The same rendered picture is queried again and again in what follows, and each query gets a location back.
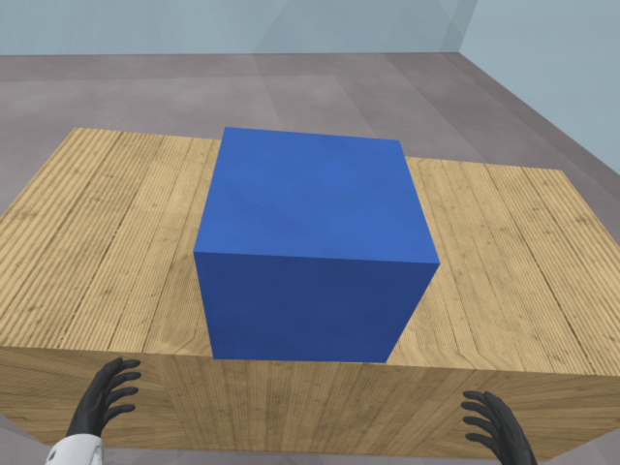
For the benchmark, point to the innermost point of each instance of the right robot hand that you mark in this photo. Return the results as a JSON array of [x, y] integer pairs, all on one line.
[[508, 442]]

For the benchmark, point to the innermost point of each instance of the pedestal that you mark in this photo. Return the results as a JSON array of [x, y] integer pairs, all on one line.
[[97, 262]]

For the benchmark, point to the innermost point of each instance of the carton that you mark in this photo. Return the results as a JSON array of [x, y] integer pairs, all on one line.
[[311, 247]]

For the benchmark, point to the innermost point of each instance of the left robot forearm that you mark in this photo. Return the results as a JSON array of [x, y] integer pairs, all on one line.
[[79, 449]]

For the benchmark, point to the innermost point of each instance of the left robot hand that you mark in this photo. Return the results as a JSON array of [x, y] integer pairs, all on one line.
[[92, 413]]

